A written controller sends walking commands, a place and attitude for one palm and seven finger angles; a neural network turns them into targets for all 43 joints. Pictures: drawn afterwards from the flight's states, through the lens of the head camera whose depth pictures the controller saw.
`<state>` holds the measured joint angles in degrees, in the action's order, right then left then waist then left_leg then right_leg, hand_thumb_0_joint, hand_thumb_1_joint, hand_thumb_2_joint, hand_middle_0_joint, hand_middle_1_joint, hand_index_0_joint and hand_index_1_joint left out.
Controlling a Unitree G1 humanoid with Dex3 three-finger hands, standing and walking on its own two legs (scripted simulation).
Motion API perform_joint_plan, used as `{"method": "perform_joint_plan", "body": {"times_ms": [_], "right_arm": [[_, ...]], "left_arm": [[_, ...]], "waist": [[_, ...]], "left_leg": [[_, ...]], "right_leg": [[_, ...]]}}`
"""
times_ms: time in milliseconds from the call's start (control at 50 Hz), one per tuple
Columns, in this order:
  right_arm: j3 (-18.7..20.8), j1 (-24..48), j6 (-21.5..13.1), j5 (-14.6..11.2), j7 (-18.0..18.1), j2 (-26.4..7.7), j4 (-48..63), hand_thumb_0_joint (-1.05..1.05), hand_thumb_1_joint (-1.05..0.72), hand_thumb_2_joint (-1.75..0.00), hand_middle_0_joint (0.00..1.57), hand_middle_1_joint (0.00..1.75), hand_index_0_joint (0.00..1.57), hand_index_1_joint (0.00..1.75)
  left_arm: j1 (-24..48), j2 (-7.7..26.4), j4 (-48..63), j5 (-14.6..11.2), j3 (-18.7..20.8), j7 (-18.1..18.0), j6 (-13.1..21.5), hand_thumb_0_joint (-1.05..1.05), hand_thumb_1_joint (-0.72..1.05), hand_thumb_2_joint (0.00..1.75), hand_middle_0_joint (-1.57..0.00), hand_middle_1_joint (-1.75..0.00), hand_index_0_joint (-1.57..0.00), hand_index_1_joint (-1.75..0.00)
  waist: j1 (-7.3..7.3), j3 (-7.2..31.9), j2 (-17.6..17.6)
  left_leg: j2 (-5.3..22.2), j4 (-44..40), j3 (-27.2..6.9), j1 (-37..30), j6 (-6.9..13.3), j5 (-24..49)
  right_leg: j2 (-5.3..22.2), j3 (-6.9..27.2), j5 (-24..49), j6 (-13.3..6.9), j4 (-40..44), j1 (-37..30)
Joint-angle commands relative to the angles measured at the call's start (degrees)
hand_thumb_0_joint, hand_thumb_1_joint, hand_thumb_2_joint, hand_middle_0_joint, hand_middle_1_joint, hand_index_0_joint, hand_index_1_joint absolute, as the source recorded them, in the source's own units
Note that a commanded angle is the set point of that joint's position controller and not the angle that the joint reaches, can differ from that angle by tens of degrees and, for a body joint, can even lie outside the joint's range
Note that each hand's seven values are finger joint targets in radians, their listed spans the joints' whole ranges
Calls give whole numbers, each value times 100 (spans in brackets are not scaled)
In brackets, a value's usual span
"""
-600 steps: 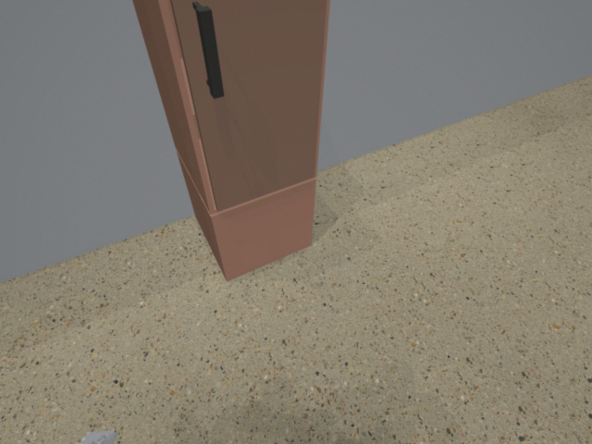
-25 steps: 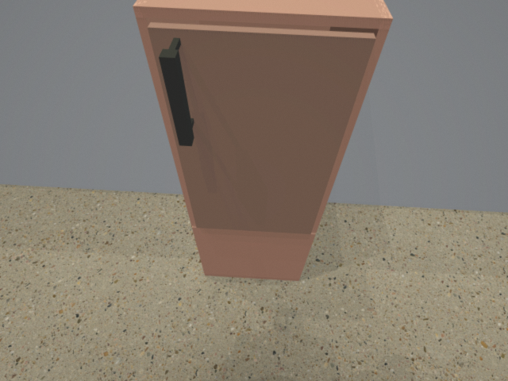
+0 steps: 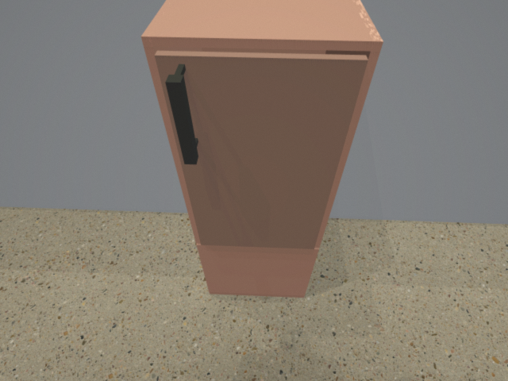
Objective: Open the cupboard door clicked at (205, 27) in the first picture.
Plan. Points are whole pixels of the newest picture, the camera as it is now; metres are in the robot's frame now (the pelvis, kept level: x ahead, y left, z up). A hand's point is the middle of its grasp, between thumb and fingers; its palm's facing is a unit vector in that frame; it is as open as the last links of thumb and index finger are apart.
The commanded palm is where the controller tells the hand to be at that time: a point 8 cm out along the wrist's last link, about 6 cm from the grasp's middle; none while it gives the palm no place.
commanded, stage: come to a stop and stand still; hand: left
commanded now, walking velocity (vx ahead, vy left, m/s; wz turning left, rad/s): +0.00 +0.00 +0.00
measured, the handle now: (186, 117) +0.52 +0.16 +0.15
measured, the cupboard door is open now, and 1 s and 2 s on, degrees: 0 0 0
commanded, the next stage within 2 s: look again from close up in 0.90 s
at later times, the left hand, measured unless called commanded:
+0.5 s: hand out of the picture +0.11 +0.28 -0.14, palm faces -0.04 -0.95 -0.32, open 7.4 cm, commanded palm none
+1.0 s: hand out of the picture +0.01 +0.30 -0.17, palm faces -0.03 -0.96 -0.27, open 7.4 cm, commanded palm none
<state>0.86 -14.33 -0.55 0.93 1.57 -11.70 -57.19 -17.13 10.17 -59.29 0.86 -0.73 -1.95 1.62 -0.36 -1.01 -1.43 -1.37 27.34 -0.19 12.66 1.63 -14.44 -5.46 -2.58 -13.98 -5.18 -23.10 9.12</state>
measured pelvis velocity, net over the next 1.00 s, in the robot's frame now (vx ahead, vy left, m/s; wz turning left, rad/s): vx -0.01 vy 0.07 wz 0.00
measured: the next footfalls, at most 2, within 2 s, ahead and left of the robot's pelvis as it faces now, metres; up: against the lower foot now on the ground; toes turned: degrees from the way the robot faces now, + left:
none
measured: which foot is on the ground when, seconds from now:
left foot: down 0.00-1.00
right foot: down 0.00-1.00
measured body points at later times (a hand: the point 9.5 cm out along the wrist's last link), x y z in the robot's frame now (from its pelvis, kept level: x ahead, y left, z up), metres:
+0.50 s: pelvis -0.01 +0.05 +0.00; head -0.02 +0.06 +0.45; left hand +0.11 +0.33 -0.12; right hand +0.08 -0.25 -0.12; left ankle +0.00 +0.10 -0.74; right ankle -0.02 -0.06 -0.74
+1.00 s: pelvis -0.01 +0.07 +0.00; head +0.00 +0.10 +0.45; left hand +0.01 +0.35 -0.15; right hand +0.06 -0.21 -0.12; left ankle +0.00 +0.10 -0.74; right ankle -0.02 -0.06 -0.74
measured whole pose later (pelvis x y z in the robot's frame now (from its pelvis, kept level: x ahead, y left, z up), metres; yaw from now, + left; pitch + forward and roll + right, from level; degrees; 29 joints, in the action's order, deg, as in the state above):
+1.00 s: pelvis -0.01 +0.07 +0.00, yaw +0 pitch -2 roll -1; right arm -0.4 -7.9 -0.9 0.1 0.5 -16.6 -63.0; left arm -12.9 18.3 -63.4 1.0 -1.1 -1.0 -0.8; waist 0.9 -2.6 2.6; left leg -7.2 17.4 1.9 6.9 7.2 -8.6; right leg 0.5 -0.3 -11.8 1.0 -20.7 6.7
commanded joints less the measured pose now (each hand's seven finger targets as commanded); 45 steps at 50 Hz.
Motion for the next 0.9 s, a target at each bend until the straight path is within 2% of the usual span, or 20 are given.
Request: {"method": "perform_joint_plan", "body": {"times_ms": [0, 20, 40, 80, 100, 200, 260, 340, 420, 460, 500, 560, 600, 660, 700, 800, 840, 880], "right_arm": [[181, -125, -113, 21, 1, -845, 543, 0, -90, -90, 20, 30, 20, 30], [198, -89, -106, 9, 0, -957, 550, 0, -90, -90, 20, 30, 20, 30], [203, -71, -118, 11, -1, -1081, 554, 0, -90, -90, 20, 30, 20, 30], [182, -36, -163, 21, -6, -1181, 512, 0, -90, -90, 20, 30, 20, 30], [166, 77, -172, 16, -8, -1254, 506, 0, -90, -90, 20, 30, 20, 30], [129, 387, -207, 25, -27, -1542, 447, 0, -90, -90, 20, 30, 20, 30], [118, 549, -203, 25, -44, -1686, 420, 0, -90, -90, 20, 30, 20, 30], [113, 701, -229, 19, -61, -1799, 370, 0, -90, -90, 20, 30, 20, 30], [107, 815, -234, 8, -66, -1844, 315, 0, -90, -90, 20, 30, 20, 30], [98, 884, -221, 0, -72, -1850, 270, 0, -90, -90, 20, 30, 20, 30], [100, 926, -222, -7, -74, -1858, 235, 0, -90, -90, 20, 30, 20, 30], [101, 973, -210, -13, -71, -1863, 171, 0, -90, -90, 20, 30, 20, 30], [107, 980, -212, -23, -70, -1859, 133, 0, -90, -90, 20, 30, 20, 30], [111, 984, -202, -31, -62, -1866, 61, 0, -90, -90, 20, 30, 20, 30], [120, 951, -210, -47, -52, -1851, 22, 0, -90, -90, 20, 30, 20, 30], [134, 917, -197, -73, -33, -1816, -99, 0, -90, -90, 20, 30, 20, 30], [142, 894, -194, -74, -25, -1830, -153, 0, -90, -90, 20, 30, 20, 30], [147, 865, -189, -82, -18, -1791, -190, 0, -90, -90, 20, 30, 20, 30]], "left_arm": [[143, 1123, 569, -16, 273, -118, 181, 0, 90, 90, -20, -30, -20, -30], [209, 1177, 605, -19, 273, -107, 169, 0, 90, 90, -20, -30, -20, -30], [278, 1243, 654, -24, 282, -96, 166, 0, 90, 90, -20, -30, -20, -30], [354, 1342, 729, -32, 300, -75, 140, 0, 90, 90, -20, -30, -20, -30], [363, 1392, 745, -50, 297, -66, 124, 0, 90, 90, -20, -30, -20, -30], [631, 1617, 755, -53, 280, -8, 66, 0, 90, 90, -20, -30, -20, -30], [848, 1715, 756, -41, 267, 29, 27, 0, 90, 90, -20, -30, -20, -30], [975, 1797, 715, -24, 256, 57, 3, 0, 90, 90, -20, -30, -20, -30], [1028, 1840, 654, -18, 232, 68, -7, 0, 90, 90, -20, -30, -20, -30], [1036, 1841, 607, -8, 214, 79, -18, 0, 90, 90, -20, -30, -20, -30], [1041, 1849, 567, 1, 204, 80, -17, 0, 90, 90, -20, -30, -20, -30], [970, 1825, 468, 13, 191, 91, -41, 0, 90, 90, -20, -30, -20, -30], [926, 1828, 406, 20, 184, 84, -36, 0, 90, 90, -20, -30, -20, -30], [847, 1776, 302, 22, 169, 89, -54, 0, 90, 90, -20, -30, -20, -30], [767, 1761, 241, 27, 169, 73, -53, 0, 90, 90, -20, -30, -20, -30], [642, 1724, 94, 26, 151, 55, -63, 0, 90, 90, -20, -30, -20, -30], [587, 1699, 41, 22, 147, 49, -77, 0, 90, 90, -20, -30, -20, -30], [532, 1694, -2, 27, 151, 37, -79, 0, 90, 90, -20, -30, -20, -30]], "waist": [[-107, 94, 794], [-113, -149, 763], [-116, -164, 652], [-30, 5, 269], [25, 19, 231], [90, 103, 141], [82, -15, 148], [89, 177, 154], [74, 296, 198], [71, 192, 160], [67, 167, 158], [64, 62, 68], [67, 132, 39], [60, 53, 23], [69, 182, 52], [77, 158, 95], [82, 127, 10], [96, 162, 33]], "left_leg": [[350, -20, -441, 121, 94, 429], [382, -101, -488, 77, 106, 465], [442, -202, -552, -9, 135, 659], [587, -357, -649, -92, 199, 1294], [630, -399, -697, -74, 217, 1417], [742, -667, -807, -155, 242, 1492], [791, -906, -892, -97, 237, 1086], [834, -1056, -944, -232, 219, 1090], [840, -1061, -893, -460, 187, 1340], [831, -1162, -920, -427, 183, 1039], [833, -1168, -892, -464, 166, 1135], [847, -1352, -982, -405, 151, 641], [844, -1323, -957, -458, 142, 777], [871, -1463, -1023, -457, 108, 476], [891, -1432, -1017, -579, 62, 769], [904, -1421, -1004, -656, 2, 1049], [913, -1487, -1055, -675, -37, 954], [915, -1453, -1042, -734, -73, 1226]], "right_leg": [[1545, 1470, 1213, 56, 398, -12], [1486, 1416, 1022, 17, 400, 224], [1384, 1340, 1049, -2, 310, 262], [1212, 1098, 1357, 12, 51, 41], [1174, 1030, 1323, 53, 7, -22], [1126, 973, 958, 125, 34, -122], [1096, 965, 551, 175, 155, -55], [1093, 921, 543, 220, 172, -137], [1132, 877, 669, 253, 225, -135], [1132, 903, 551, 267, 313, -85], [1138, 893, 622, 276, 314, -62], [1116, 871, 438, 299, 365, -10], [1136, 877, 540, 303, 386, -71], [1120, 838, 435, 324, 402, -15], [1143, 804, 543, 334, 375, -68], [1162, 758, 610, 370, 396, -95], [1155, 746, 539, 381, 393, -73], [1160, 722, 641, 380, 371, -103]]}}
